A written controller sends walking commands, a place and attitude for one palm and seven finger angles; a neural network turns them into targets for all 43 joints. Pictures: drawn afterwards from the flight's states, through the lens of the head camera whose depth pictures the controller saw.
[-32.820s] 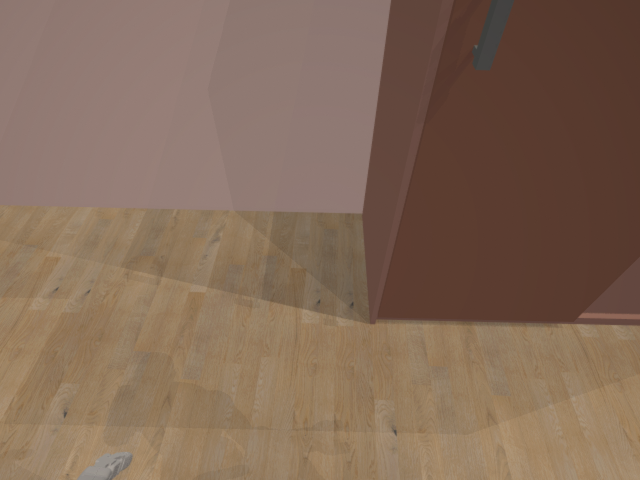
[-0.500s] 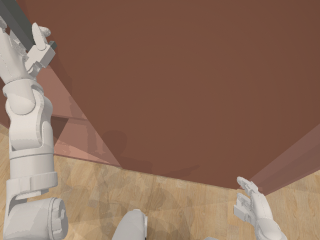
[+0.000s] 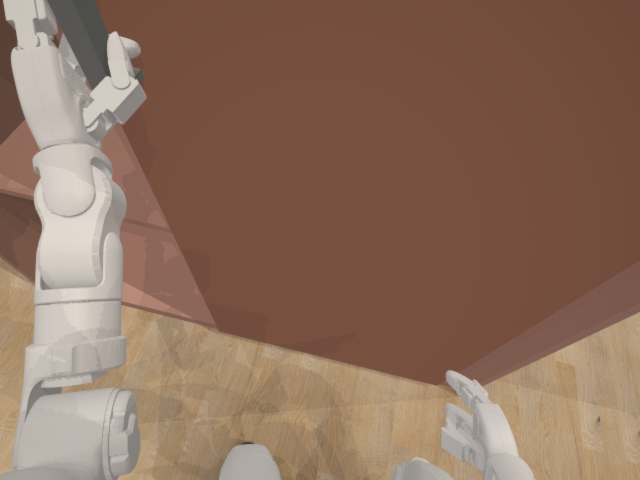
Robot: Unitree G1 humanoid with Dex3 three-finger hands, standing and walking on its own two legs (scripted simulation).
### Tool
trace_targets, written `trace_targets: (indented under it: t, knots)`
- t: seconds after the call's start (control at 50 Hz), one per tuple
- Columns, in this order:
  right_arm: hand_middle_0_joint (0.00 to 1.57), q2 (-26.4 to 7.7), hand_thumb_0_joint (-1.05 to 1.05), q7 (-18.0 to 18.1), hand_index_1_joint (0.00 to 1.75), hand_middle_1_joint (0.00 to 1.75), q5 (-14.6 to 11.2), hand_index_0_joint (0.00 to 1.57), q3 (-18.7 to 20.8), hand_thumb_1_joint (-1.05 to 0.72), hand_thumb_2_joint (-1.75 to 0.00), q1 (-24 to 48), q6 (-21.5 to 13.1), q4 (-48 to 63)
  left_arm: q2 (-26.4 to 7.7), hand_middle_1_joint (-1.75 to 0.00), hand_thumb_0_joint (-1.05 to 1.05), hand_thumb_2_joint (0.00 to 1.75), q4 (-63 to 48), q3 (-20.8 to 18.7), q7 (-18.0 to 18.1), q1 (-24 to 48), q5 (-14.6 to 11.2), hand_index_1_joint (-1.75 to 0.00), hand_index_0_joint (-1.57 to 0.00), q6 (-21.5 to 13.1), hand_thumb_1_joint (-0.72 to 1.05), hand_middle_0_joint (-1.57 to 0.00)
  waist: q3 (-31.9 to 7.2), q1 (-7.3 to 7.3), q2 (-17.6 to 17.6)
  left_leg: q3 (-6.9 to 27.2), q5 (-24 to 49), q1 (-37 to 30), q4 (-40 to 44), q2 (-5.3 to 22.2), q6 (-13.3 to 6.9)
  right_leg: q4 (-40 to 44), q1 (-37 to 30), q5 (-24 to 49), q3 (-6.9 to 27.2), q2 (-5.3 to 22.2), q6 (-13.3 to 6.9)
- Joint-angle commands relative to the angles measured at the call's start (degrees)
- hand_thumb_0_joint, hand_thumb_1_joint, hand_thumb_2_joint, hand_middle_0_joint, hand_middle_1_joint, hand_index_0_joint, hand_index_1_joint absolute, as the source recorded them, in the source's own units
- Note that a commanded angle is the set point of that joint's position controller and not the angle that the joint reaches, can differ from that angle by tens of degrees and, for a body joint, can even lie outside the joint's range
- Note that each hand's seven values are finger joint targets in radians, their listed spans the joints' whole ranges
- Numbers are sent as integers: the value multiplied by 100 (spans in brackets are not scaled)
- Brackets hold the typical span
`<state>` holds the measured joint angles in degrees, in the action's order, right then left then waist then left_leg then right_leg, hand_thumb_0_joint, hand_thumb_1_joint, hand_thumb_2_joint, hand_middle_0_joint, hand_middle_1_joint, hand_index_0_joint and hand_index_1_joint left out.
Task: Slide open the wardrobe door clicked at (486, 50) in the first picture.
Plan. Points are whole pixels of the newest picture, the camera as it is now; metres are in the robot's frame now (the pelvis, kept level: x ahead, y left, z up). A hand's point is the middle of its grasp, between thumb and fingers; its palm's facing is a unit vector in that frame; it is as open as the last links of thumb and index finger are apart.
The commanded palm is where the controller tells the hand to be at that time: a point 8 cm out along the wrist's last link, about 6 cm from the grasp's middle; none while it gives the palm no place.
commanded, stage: step sideways, sliding the door along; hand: left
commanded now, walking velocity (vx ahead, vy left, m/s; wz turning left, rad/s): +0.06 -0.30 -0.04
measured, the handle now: (102, 32) +0.42 +0.33 +0.24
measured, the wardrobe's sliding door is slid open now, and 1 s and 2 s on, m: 0.59 0.59 0.59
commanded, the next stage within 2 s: stop walking and hold the door there in 0.36 s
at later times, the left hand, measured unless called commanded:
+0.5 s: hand (133, 81) +0.38 +0.29 +0.22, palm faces +0.59 -0.81 +0.00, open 7.7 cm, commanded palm +0.34 +0.30 +0.18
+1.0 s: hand (127, 77) +0.38 +0.29 +0.23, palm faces +0.72 -0.65 -0.23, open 7.7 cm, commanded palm +0.33 +0.32 +0.18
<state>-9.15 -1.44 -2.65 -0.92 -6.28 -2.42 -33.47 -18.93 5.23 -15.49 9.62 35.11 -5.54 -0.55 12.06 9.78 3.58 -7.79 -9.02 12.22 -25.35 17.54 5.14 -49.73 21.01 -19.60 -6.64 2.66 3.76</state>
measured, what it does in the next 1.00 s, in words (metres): steps on the spot: right foot, then left foot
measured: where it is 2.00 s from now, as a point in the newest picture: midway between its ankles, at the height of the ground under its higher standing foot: outside the picture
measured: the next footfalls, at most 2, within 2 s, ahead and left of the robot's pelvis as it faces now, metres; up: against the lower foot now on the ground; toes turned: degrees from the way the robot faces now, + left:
right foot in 0.10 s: +0.04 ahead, -0.17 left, +0.00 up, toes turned -8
left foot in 0.34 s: +0.09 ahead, +0.05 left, +0.00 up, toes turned +14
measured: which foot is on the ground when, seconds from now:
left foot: down 0.00-0.12, up 0.14-0.32, down 0.34-0.82, up 0.84-1.00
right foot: up 0.00-0.08, down 0.10-0.32, up 0.34-0.80, down 0.82-1.00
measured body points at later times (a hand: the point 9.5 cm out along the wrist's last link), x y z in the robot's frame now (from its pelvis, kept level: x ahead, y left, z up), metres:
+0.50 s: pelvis +0.03 -0.04 -0.01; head +0.09 +0.01 +0.43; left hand +0.35 +0.33 +0.22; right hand +0.22 -0.27 -0.09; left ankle +0.05 +0.04 -0.75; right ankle +0.02 -0.23 -0.62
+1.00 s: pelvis +0.03 -0.09 -0.01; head +0.04 -0.13 +0.43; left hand +0.34 +0.32 +0.24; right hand +0.15 -0.40 -0.12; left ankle +0.03 +0.04 -0.68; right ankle +0.07 -0.19 -0.75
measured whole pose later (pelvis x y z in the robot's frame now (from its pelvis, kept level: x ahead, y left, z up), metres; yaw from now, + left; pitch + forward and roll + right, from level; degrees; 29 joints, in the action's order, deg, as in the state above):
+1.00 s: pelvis +0.03 -0.09 -0.01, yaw -7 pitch -2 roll +2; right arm -20.8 3.7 -3.7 1.1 -9.0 -3.1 -39.9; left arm -39.1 32.2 -41.4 7.4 19.7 -3.3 -4.8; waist 4.0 -0.2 3.1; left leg -2.3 -25.6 25.4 -60.2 0.7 2.1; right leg -30.4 17.0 -11.6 -4.9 1.8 -2.7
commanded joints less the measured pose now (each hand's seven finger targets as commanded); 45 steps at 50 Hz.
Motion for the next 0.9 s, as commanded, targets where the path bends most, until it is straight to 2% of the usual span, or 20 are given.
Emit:
trace_targets:
  t: [0.0, 0.06, 0.1, 0.12, 0.2, 0.26, 0.28, 0.3, 0.32, 0.36, 0.44, 0.46, 0.48, 0.52, 0.7, 0.76, 0.8, 0.82, 0.86, 0.88]
  knots:
    - [20, -1108, 0, 24, 30, 30, -58, 20, 410, -90, -90, 247, -335, 784, -243, -140, 0, 90, -1914, 1342, -596, 2499, 58, -140, -45, -835, 90, -45, -3001, -1079, 2050, 132, 3517, -2188, -288, 658, -900, 1418, -319, -102, -295, -400, -56]
    - [20, -1106, 0, -8, 30, 30, -174, 20, 332, -90, -90, 219, -319, 735, -851, -140, 0, 90, -1711, 921, -539, 2370, 156, -140, -45, -888, 90, -45, -3096, -920, 1061, -8, 2320, -1271, -1166, 18, -602, 2937, -1672, 1928, 36, -101, -222]
    - [20, -799, 0, 86, 30, 30, -208, 20, 282, -90, -90, 550, -303, 867, -1580, -140, 0, 90, -1648, 456, -413, 2242, 239, -140, -45, -927, 90, -45, -3144, -756, -1714, -79, -2614, 1497, -3367, -1108, -276, 2376, -3309, 6777, 1794, 1704, -1054]
    - [20, -856, 0, 122, 30, 30, -128, 20, 301, -90, -90, 682, -325, 751, -1685, -140, 0, 90, -1519, 308, -337, 2149, 297, -140, -45, -919, 90, -45, -2974, -619, -1557, 299, -3288, 2074, -4283, -1417, -265, 2215, -3212, 7714, 1851, 1954, -1215]
    - [20, -976, 0, 272, 30, 30, -145, 20, 284, -90, -90, 493, -157, 485, -1166, -140, 0, 90, -2178, 354, -121, 2055, 89, -140, -45, -912, 90, -45, -3056, -709, -1484, 336, -2908, 2341, -3074, -1235, -283, 1630, -3889, 6754, 1389, 1513, -1412]
    - [20, -1113, 0, 348, 30, 30, -104, 20, 400, -90, -90, 346, 13, 467, -1108, -140, 0, 90, -2444, 422, -146, 1982, 68, -140, -45, -1038, 90, -45, -3108, -1085, -483, -165, -34, -194, 112, -1170, -189, 667, -2335, 4954, 396, 897, -840]
    - [20, -1217, 0, 376, 30, 30, -75, 20, 539, -90, -90, 158, 31, 540, -916, -140, 0, 90, -2676, 631, -206, 1946, 18, -140, -45, -1077, 90, -45, -3353, -1250, 283, 582, 2394, -2215, 157, -366, -534, -198, -403, 2627, 277, 528, -440]
    - [20, -1464, 0, 316, 30, 30, -41, 20, 668, -90, -90, 182, -45, 666, -726, -140, 0, 90, -2953, 656, -238, 1848, -18, -140, -45, -1082, 90, -45, -3735, -984, 1838, 2699, 5658, -3413, -110, 1567, -1283, -1205, 1255, -1448, 478, -71, -114]
    - [20, -1304, 0, 151, 30, 30, -93, 20, 569, -90, -90, 331, -88, 622, -755, -140, 0, 90, -2687, 584, -266, 1967, 46, -140, -45, -1020, 90, -45, -3827, -945, 1184, 2795, 5299, -3201, -183, 1850, -1542, -1956, 1092, -1618, 1170, -91, -200]
    - [20, -1450, 0, 25, 30, 30, -102, 20, 689, -90, -90, 546, -160, 701, -694, -140, 0, 90, -2868, 621, -383, 2453, 167, -140, -45, -1026, 90, -45, -3311, -921, 1005, 2124, 2746, -2087, 171, 1654, -1475, -2319, 1194, -1093, 1079, -40, -188]
    - [20, -1428, 0, -17, 30, 30, -18, 20, 688, -90, -90, 350, -140, 566, -709, -140, 0, 90, -2570, 725, -436, 1847, 260, -140, -45, -694, 90, -45, -2595, -963, 1249, 427, 3635, -1677, 165, 642, -532, -2508, 1319, 64, 375, -78, -80]
    - [20, -1762, 0, 164, 30, 30, 88, 20, 757, -90, -90, -21, -20, 151, -3722, -140, 0, 90, -308, -2211, -229, 398, 496, -140, -45, -672, 90, -45, -2788, -811, 1151, 204, 3956, -1771, 234, 492, -485, -2490, 1426, 90, 255, -156, 40]
    - [20, -1481, 0, 174, 30, 30, 98, 20, 647, -90, -90, -94, 93, 392, -2624, -140, 0, 90, -654, -1122, -425, 488, 421, -140, -45, -704, 90, -45, -2763, -899, 1391, 194, 3887, -1649, 80, 442, -635, -2175, 1308, 83, 173, -225, 48]
    - [20, -1289, 0, 154, 30, 30, 36, 20, 545, -90, -90, 133, -55, 562, -1965, -140, 0, 90, -1494, -413, -596, 1105, 296, -140, -45, -767, 90, -45, -2694, -950, 2014, -252, 3721, -1767, 275, 318, -524, -1669, 1343, 260, -78, -234, 101]
    - [20, -1337, 0, 317, 30, 30, -44, 20, 291, -90, -90, -148, -538, 679, -2964, -140, 0, 90, -421, -1331, -402, -3, 318, -140, -45, -624, 90, -45, -2536, -921, 1889, -346, 3478, -1743, 183, 360, -805, 934, 166, 150, -275, -413, -35]
    - [20, -1436, 0, 404, 30, 30, -84, 20, 222, -90, -90, -201, -492, 603, -3474, -140, 0, 90, 168, -1689, -307, -213, 344, -140, -45, -644, 90, -45, -2454, -821, 1117, -383, 1379, -844, -529, -90, -606, 2587, -1056, 1790, -40, -168, -102]
    - [20, -1318, 0, 490, 30, 30, -75, 20, 194, -90, -90, -88, -433, 686, -4170, -140, 0, 90, 669, -2151, -210, -362, 497, -140, -45, -692, 90, -45, -2632, -875, -807, -223, -1721, 833, -2188, -1134, -368, 2704, -2203, 5203, 1895, 1259, -713]
    - [20, -1292, 0, 546, 30, 30, -29, 20, 187, -90, -90, 94, -464, 701, -4328, -140, 0, 90, 1033, -2455, -190, -527, 508, -140, -45, -637, 90, -45, -2478, -735, -1044, 405, -2731, 1395, -2949, -1402, -378, 2751, -2133, 6034, 2303, 1855, -975]
    - [20, -1555, 0, 521, 30, 30, -98, 20, 271, -90, -90, -122, -358, 385, -4913, -140, 0, 90, 1572, -3117, -110, -602, 444, -140, -45, -604, 90, -45, -2444, -804, -1316, 751, -2404, 1768, -3796, -1461, -325, 2803, -2078, 5761, 2360, 2048, -900]
    - [20, -1568, 0, 483, 30, 30, -155, 20, 359, -90, -90, -119, -375, 354, -4490, -140, 0, 90, 1368, -2985, -75, -409, 317, -140, -45, -642, 90, -45, -2911, -826, -1913, 1094, -2146, 1814, -4081, -1523, -335, 2550, -2559, 5331, 2112, 1849, -795]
